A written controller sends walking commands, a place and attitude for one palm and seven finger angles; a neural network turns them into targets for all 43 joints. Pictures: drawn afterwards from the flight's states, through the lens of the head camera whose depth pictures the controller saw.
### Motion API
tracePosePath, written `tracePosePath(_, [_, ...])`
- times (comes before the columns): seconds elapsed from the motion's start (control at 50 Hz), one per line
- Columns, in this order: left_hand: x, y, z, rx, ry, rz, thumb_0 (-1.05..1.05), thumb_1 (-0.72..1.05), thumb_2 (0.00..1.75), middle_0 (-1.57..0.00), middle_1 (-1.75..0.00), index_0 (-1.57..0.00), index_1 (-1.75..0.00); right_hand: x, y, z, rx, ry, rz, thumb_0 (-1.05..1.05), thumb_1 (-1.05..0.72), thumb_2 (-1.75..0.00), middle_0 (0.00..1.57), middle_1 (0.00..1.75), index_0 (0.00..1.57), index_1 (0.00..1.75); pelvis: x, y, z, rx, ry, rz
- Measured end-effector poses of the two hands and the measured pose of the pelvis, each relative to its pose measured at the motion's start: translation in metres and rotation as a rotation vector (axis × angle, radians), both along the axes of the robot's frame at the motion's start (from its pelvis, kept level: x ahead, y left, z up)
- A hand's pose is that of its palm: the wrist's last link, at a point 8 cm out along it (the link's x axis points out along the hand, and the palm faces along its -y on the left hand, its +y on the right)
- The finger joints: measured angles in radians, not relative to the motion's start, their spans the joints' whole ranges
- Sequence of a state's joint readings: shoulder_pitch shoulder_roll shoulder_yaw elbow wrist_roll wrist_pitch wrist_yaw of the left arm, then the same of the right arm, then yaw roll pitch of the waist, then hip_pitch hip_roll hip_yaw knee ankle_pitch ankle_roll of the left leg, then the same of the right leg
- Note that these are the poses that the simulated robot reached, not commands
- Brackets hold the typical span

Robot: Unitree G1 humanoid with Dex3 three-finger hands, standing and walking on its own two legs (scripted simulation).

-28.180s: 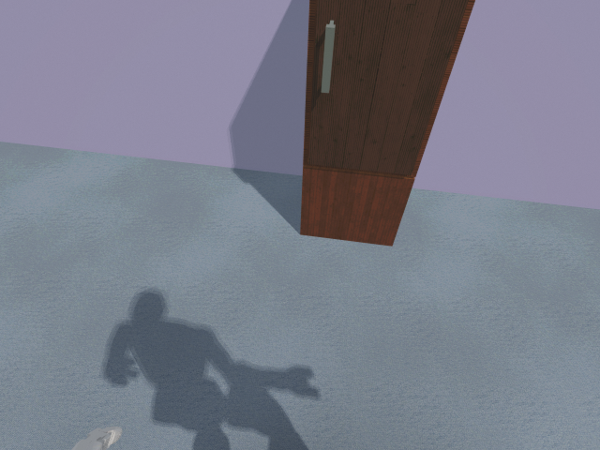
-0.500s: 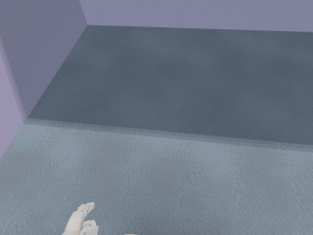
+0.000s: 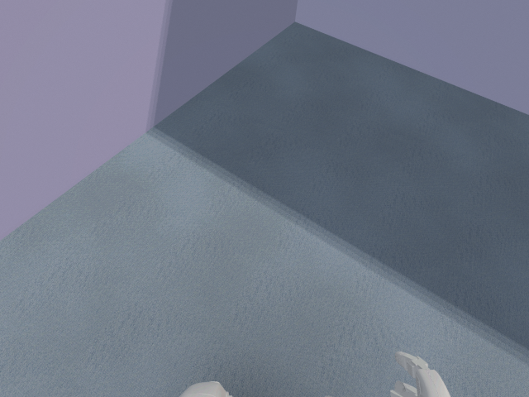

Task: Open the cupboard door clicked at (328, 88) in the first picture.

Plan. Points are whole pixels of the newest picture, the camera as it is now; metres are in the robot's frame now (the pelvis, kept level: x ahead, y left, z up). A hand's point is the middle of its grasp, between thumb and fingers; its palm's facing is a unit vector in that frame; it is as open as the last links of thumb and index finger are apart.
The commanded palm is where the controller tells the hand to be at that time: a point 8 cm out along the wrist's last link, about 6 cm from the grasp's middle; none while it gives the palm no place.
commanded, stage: turn to face it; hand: left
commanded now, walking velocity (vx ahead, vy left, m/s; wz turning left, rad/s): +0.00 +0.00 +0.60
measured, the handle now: out of the picture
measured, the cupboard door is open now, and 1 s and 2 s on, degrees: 44 44 44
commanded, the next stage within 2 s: none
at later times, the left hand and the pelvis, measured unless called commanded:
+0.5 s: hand out of the picture +0.10 +0.17 -0.13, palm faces +0.22 -0.93 -0.28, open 7.4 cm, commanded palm none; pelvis +0.01 -0.05 +0.01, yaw +15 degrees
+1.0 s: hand out of the picture -0.12 +0.13 -0.17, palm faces +0.62 -0.75 -0.25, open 7.4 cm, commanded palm none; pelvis +0.00 -0.04 +0.00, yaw +36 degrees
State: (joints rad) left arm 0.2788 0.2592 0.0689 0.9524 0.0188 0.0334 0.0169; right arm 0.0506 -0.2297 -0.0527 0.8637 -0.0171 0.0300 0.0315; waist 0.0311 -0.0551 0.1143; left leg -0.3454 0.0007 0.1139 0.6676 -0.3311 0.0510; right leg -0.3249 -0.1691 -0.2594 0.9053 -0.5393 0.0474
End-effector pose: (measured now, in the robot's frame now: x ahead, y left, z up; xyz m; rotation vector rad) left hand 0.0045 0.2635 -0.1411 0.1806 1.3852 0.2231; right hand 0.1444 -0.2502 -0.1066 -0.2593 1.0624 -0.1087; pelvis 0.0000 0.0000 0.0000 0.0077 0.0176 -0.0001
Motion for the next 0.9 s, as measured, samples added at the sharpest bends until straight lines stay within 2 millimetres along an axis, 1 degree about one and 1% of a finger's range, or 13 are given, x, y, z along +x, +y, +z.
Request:
tracePosePath(0.04, [0.0, 0.006, 0.001, 0.001, 0.006, 0.022, 0.01, 0.91, 0.9, -0.2, -0.29, -0.2, -0.3, -0.002, 0.01, 0.003, -0.002, 0.015, 0.021, 0.0, -0.9, -0.9, 0.2, 0.3, 0.19, 0.3, 0.0, 0.003, 0.004, -0.009, -0.004, 0.016])
tracePosePath(0.1, [0.011, 0.01, 0.01, -0.005, -0.036, 0.042, 0.01, 0.91, 0.9, -0.2, -0.29, -0.2, -0.3, -0.013, 0.019, 0.007, -0.007, 0.061, 0.03, 0.0, -0.9, -0.9, 0.2, 0.3, 0.2, 0.3, 0.001, 0.007, 0.013, -0.024, -0.003, 0.044])
tracePosePath(0.22, [0.042, 0.006, 0.024, -0.01, -0.148, 0.056, 0.01, 0.91, 0.9, -0.2, -0.29, -0.2, -0.3, -0.04, 0.02, 0.008, 0.001, 0.15, 0.028, 0.0, -0.9, -0.9, 0.2, 0.3, 0.2, 0.3, 0.003, 0.004, 0.023, -0.033, 0.005, 0.095])
tracePosePath(0.3, [0.058, -0.004, 0.03, -0.004, -0.196, 0.065, 0.01, 0.91, 0.9, -0.2, -0.29, -0.2, -0.3, -0.056, 0.009, 0.003, 0.005, 0.203, 0.024, 0.0, -0.9, -0.9, 0.2, 0.3, 0.2, 0.3, 0.005, -0.006, 0.023, -0.029, 0.015, 0.135])
tracePosePath(0.38, [0.074, -0.02, 0.035, 0.011, -0.235, 0.071, 0.01, 0.91, 0.9, -0.2, -0.29, -0.2, -0.3, -0.067, -0.009, -0.006, 0.009, 0.254, 0.026, 0.0, -0.9, -0.9, 0.2, 0.3, 0.2, 0.3, 0.006, -0.022, 0.021, -0.019, 0.026, 0.181])
tracePosePath(0.44, [0.08, -0.036, 0.039, 0.033, -0.27, 0.082, 0.01, 0.91, 0.9, -0.2, -0.29, -0.2, -0.3, -0.068, -0.028, -0.018, 0.018, 0.285, 0.035, 0.0, -0.9, -0.9, 0.2, 0.3, 0.2, 0.3, 0.007, -0.038, 0.016, -0.006, 0.033, 0.22])
tracePosePath(0.48, [0.079, -0.047, 0.041, 0.057, -0.293, 0.094, 0.01, 0.91, 0.9, -0.2, -0.29, -0.2, -0.3, -0.064, -0.041, -0.028, 0.027, 0.296, 0.042, 0.0, -0.9, -0.9, 0.2, 0.3, 0.2, 0.3, 0.008, -0.05, 0.011, 0.001, 0.031, 0.243])
tracePosePath(0.52, [0.071, -0.058, 0.047, 0.07, -0.289, 0.108, 0.01, 0.91, 0.9, -0.2, -0.29, -0.2, -0.3, -0.056, -0.049, -0.03, 0.029, 0.303, 0.063, 0.0, -0.9, -0.9, 0.2, 0.3, 0.2, 0.3, 0.009, -0.057, 0.014, 0.01, 0.02, 0.279])
tracePosePath(0.6, [0.045, -0.076, 0.055, 0.075, -0.26, 0.182, 0.01, 0.9, 0.9, -0.21, -0.29, -0.2, -0.3, -0.032, -0.058, -0.025, 0.034, 0.3, 0.12, 0.0, -0.9, -0.9, 0.2, 0.3, 0.2, 0.3, 0.013, -0.068, 0.022, 0.039, 0.006, 0.34])
tracePosePath(0.68, [0.015, -0.092, 0.054, 0.062, -0.229, 0.265, 0.01, 0.9, 0.9, -0.21, -0.29, -0.2, -0.3, -0.005, -0.058, -0.02, 0.027, 0.284, 0.193, 0.0, -0.9, -0.9, 0.2, 0.3, 0.19, 0.3, 0.016, -0.076, 0.026, 0.049, 0.002, 0.406])
tracePosePath(0.72, [-0.003, -0.095, 0.052, 0.068, -0.22, 0.322, 0.0, 0.91, 0.9, -0.21, -0.3, -0.2, -0.3, 0.01, -0.053, -0.018, 0.016, 0.278, 0.239, 0.0, -0.9, -0.9, 0.2, 0.3, 0.19, 0.3, 0.016, -0.078, 0.026, 0.048, 0.0, 0.439])
tracePosePath(0.82, [-0.057, -0.101, 0.042, 0.063, -0.156, 0.44, 0.0, 0.92, 0.9, -0.21, -0.3, -0.2, -0.3, 0.051, -0.026, -0.014, -0.011, 0.236, 0.363, 0.0, -0.91, -0.9, 0.2, 0.3, 0.19, 0.3, 0.012, -0.075, 0.022, 0.036, -0.003, 0.515])
tracePosePath(0.9, [-0.105, -0.105, 0.03, 0.039, -0.083, 0.533, 0.0, 0.91, 0.9, -0.21, -0.29, -0.2, -0.3, 0.083, 0.015, -0.008, -0.018, 0.167, 0.472, 0.0, -0.91, -0.9, 0.2, 0.3, 0.19, 0.3, 0.007, -0.065, 0.018, 0.025, -0.003, 0.569])
